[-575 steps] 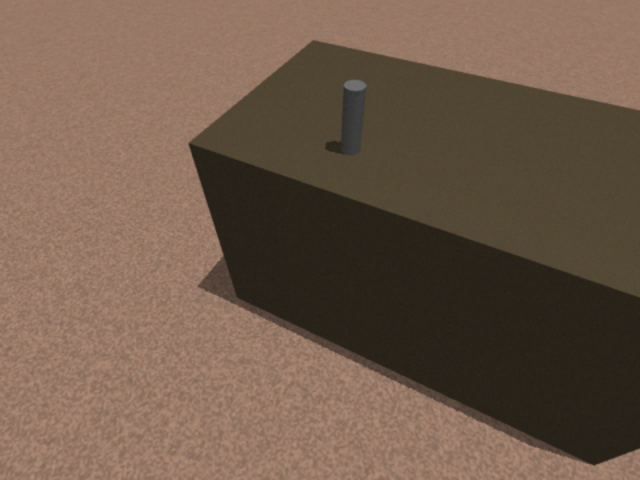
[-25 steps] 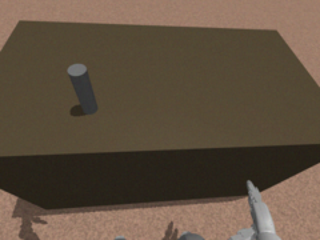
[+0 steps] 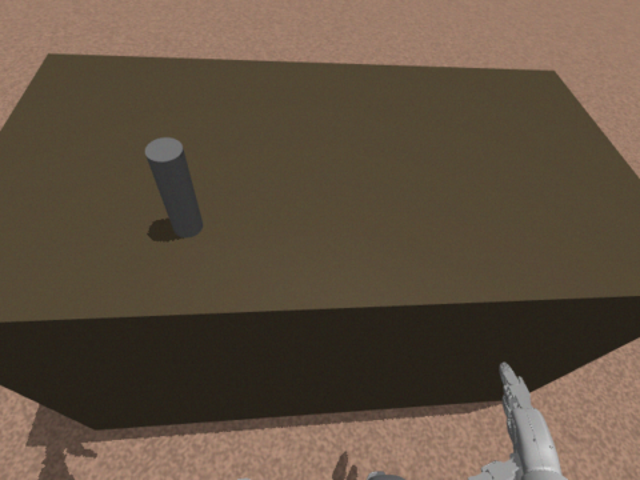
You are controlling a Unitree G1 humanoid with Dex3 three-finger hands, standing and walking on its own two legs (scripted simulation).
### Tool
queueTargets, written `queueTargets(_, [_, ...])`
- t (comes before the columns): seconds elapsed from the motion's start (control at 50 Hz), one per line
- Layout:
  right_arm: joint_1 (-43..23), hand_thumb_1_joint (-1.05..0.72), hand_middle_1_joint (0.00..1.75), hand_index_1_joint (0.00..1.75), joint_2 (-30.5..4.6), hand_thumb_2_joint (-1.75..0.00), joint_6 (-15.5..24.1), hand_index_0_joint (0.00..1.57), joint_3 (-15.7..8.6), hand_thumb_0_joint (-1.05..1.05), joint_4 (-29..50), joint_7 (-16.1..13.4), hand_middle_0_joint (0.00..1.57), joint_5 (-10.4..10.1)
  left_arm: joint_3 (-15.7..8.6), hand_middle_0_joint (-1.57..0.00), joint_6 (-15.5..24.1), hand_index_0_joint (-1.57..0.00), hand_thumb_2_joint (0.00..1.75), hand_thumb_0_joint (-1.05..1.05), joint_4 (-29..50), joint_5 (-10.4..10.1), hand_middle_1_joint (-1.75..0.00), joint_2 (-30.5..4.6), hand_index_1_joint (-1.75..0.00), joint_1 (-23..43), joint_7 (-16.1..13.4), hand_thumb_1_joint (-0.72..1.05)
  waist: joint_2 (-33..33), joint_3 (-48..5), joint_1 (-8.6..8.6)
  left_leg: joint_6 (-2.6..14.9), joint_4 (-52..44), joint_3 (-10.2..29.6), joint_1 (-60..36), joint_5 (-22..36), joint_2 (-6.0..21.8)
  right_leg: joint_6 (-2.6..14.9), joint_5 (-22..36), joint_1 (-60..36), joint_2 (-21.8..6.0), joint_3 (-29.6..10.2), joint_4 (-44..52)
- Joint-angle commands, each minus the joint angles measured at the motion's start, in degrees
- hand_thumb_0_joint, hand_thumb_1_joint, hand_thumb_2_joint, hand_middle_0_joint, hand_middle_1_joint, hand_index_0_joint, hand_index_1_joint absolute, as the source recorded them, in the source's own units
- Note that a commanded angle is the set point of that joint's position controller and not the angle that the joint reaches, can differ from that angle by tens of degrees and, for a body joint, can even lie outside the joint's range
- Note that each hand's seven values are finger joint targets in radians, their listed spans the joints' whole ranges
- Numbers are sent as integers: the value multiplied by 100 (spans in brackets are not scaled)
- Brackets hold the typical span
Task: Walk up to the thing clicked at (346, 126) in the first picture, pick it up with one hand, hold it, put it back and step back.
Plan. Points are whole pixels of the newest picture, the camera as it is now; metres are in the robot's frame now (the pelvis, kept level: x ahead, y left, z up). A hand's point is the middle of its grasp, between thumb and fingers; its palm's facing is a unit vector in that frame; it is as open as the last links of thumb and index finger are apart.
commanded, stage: approach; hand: left
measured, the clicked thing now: (177, 192) +0.49 +0.19 +0.04
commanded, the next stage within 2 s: close in in 0.32 s
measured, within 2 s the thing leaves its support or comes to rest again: neither
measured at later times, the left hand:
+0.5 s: hand (125, 231) +0.43 +0.25 +0.03, palm faces +0.04 -1.00 +0.07, open 17.5 cm
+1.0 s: hand (158, 229) +0.44 +0.21 +0.03, palm faces +0.11 -0.99 +0.01, open 17.0 cm
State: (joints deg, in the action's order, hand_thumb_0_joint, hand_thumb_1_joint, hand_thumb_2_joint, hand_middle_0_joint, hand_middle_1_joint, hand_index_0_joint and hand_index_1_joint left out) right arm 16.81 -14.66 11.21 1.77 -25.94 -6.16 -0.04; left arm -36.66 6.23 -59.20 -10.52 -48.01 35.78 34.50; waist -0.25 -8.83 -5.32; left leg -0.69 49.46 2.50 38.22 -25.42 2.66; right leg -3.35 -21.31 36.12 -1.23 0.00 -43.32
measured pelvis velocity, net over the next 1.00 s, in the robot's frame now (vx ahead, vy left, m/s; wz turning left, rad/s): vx -0.02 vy -0.01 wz -0.01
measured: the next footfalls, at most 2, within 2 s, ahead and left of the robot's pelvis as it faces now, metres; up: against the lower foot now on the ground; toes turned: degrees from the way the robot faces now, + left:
none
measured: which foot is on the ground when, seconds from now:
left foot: down 0.00-1.00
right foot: down 0.00-1.00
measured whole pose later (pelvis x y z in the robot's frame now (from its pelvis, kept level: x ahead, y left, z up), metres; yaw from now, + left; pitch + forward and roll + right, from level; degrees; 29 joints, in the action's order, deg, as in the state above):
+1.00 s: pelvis -0.02 -0.01 -0.04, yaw +0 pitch +19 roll -2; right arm 22.1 -14.2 3.1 -1.9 -5.0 0.4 1.4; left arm -23.7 16.8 -52.1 -7.8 -25.0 37.7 11.5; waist -0.3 -7.6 -7.4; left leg -1.7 61.4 2.7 52.1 -28.8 2.7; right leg -2.8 -25.8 51.6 -0.9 -0.6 -58.0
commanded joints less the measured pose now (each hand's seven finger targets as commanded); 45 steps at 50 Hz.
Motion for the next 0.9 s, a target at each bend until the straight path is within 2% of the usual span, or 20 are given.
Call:
queueTargets(0.0, [-138, 56, 5, 5, -893, -4, 329, 5, -379, 0, 935, -67, 5, -8, -337, -5, 339, -4, 6, 0, 1318, -150, -4, -2360, -5, 1942, -35, -46, 1255, -1837, 168, 10, -553, -25, -1801, 3254, -100, 392, 1806, -425, 202, 305, 253])
queueTargets(0.02, [37, 56, 5, 5, -822, -5, 313, 5, -346, 0, 832, -45, 5, -3, -89, -5, 312, -4, 6, 0, 1039, -160, -4, -1946, -6, 1857, -2, -48, 1113, -1766, 30, 20, -556, 3, -1820, 3234, -73, 391, 1802, -327, 218, 324, 250])
queueTargets(0.08, [0, 56, 5, 5, -739, -5, 342, 5, -278, 0, 663, -44, 5, -3, 192, -5, 354, -3, 6, 0, 715, -210, -4, -1554, -6, 1898, 38, -50, 911, -1355, -67, 83, -558, -74, -1362, 2540, -145, 379, 1582, -167, 195, 279, 235])
queueTargets(0.22, [-204, 58, 5, 5, -874, -4, 402, 5, -341, 0, 1241, 22, 5, 62, 484, -4, 772, -4, 7, 0, 794, -276, -6, -979, -7, 2405, -62, -54, 837, -1498, -319, 97, -246, -85, -1033, 1552, -167, 356, 1029, 539, 171, 285, -46])
queueTargets(0.24, [-5, 58, 5, 5, -877, -4, 390, 5, -354, 0, 1236, 53, 5, 65, 612, -4, 804, -4, 6, 0, 576, -269, -6, -706, -6, 2411, -121, -54, 799, -1477, -412, 59, -198, -12, -1052, 1588, -118, 368, 1010, 691, 195, 324, -131])
queueTargets(0.26, [-76, 58, 5, 5, -898, -4, 375, 5, -335, 0, 1351, 103, 5, 85, 588, -4, 886, -5, 5, 0, 725, -250, -6, -737, -6, 2494, -224, -56, 897, -1559, -355, 27, -141, 18, -999, 1610, -92, 384, 967, 783, 200, 331, -216])
queueTargets(0.3, [82, 58, 5, 5, -1058, -4, 341, 5, -492, 0, 1790, 116, 5, 91, 564, -4, 1033, -5, 5, 0, 1054, -247, -6, -687, -6, 2771, -422, -57, 888, -2000, -468, 17, -5, 43, -1191, 1659, -63, 380, 993, 824, 204, 337, -324])
queueTargets(0.34, [268, 58, 5, 5, -966, -4, 264, 5, -432, 0, 1901, 194, 5, 122, 597, -5, 1167, -6, 4, 0, 1177, -233, -6, -564, -6, 2947, -644, -55, 1008, -2216, -489, 11, 179, -3, -1108, 1742, -103, 376, 1098, 806, 164, 284, -425])
queueTargets(0.42, [370, 58, 5, 5, -1040, -4, 107, 5, -556, 0, 2293, 286, 5, 172, 475, -5, 1412, -7, 2, 0, 1260, 0, -5, -879, -4, 3067, -1173, -53, 1192, -2401, -388, -4, 335, -36, -802, 1595, -134, 400, 999, 724, 131, 203, -601])
queueTargets(0.44, [474, 58, 5, 5, -1102, -4, 63, 5, -694, 0, 2300, 300, 5, 195, 267, -5, 1545, -6, 2, 0, 1727, 46, -5, -1207, -4, 3353, -1328, -52, 1293, -2508, -315, -17, 370, -34, -809, 1548, -135, 396, 985, 675, 139, 189, -639])
queueTargets(0.46, [390, 57, 5, 5, -994, -4, 28, 5, -579, 0, 2472, 341, 5, 205, 409, -6, 1514, -7, 3, 0, 1202, 99, -5, -960, -4, 3104, -1449, -50, 1379, -2528, -331, -9, 393, -82, -665, 1497, -158, 407, 937, 581, 114, 158, -662])
queueTargets(0.5, [370, 56, 5, 5, -942, -4, -67, 5, -661, 0, 2540, 381, 5, 235, 256, -6, 1644, -7, 2, 0, 1721, 156, -4, -1111, -3, 3491, -1723, -47, 1521, -2817, -188, -2, 461, -113, -485, 1512, -178, 413, 1013, 320, 111, 123, -747])
queueTargets(0.56, [267, 55, 5, 5, -977, -5, -179, 5, -821, 0, 2719, 421, 5, 251, 394, -6, 1631, -7, 3, 0, 1633, 239, -5, -677, -4, 3139, -1990, -45, 1543, -3012, -71, -47, 472, -70, -595, 1877, -124, 458, 1167, 280, 166, 171, -842])
queueTargets(0.62, [104, 54, 5, 5, -814, -5, -290, 5, -728, 0, 2859, 459, 5, 245, 614, -6, 1566, -7, 2, 0, 1550, 376, -3, -297, -2, 2809, -2113, -41, 1485, -3128, -39, -66, 537, -86, -479, 2396, -93, 460, 1612, 84, 205, 173, -946])
queueTargets(0.64, [78, 54, 5, 5, -808, -5, -299, 5, -678, 0, 3042, 459, 5, 229, 524, -6, 1544, -7, 1, 0, 1540, 371, -3, -328, -2, 2673, -2136, -41, 1359, -3241, -40, -50, 563, -91, -381, 2555, -84, 445, 1853, -140, 201, 167, -992])
queueTargets(0.7, [204, 55, 5, 5, -686, -5, -389, 5, -647, 0, 2729, 484, 5, 194, 958, -5, 1410, -6, 1, 0, 952, 217, -3, 608, -2, 2255, -2016, -43, 779, -2514, -199, 16, 526, -92, 62, 2426, -53, 404, 1907, 36, 228, 176, -955])
queueTargets(0.74, [315, 55, 5, 5, -896, -4, -431, 5, -868, 0, 2748, 483, 5, 169, 897, -5, 1330, -6, 1, 0, 928, 146, -2, 577, -1, 2111, -1990, -44, 440, -2260, -259, 69, 495, -109, 147, 2108, -41, 372, 1700, 196, 244, 167, -872])
queueTargets(0.82, [726, 57, 5, 5, -918, -4, -502, 5, -978, 0, 2799, 547, 5, 137, 865, -5, 1389, -7, 1, 0, 1426, 117, -1, 645, 0, 2390, -2137, -40, 441, -2095, -347, 79, 481, -177, -27, 1804, -71, 355, 1458, 457, 226, 166, -841])
queueTargets(0.86, [1018, 57, 5, 5, -1056, -4, -485, 5, -1200, 0, 2834, 538, 5, 135, 1054, -5, 1445, -7, 0, 0, 1688, 115, 0, 882, 0, 2547, -2191, -37, 438, -2428, -535, 86, 555, -149, -447, 2119, -58, 348, 1712, 508, 224, 180, -895])
queueTargets(0.88, [1026, 56, 5, 5, -938, -4, -498, 5, -1080, 0, 2841, 560, 5, 134, 1313, -5, 1438, -7, 0, 0, 1718, 130, 0, 1127, 0, 2623, -2190, -39, 480, -2381, -570, 79, 561, -135, -531, 2202, -68, 341, 1758, 576, 223, 187, -888])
